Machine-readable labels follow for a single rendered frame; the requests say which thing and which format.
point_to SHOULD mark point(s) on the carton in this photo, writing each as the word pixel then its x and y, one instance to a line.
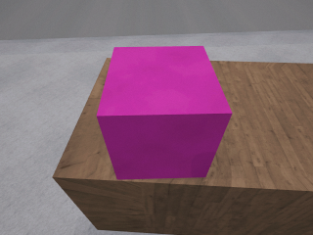
pixel 162 112

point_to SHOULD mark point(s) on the pedestal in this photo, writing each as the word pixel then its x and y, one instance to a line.
pixel 260 181

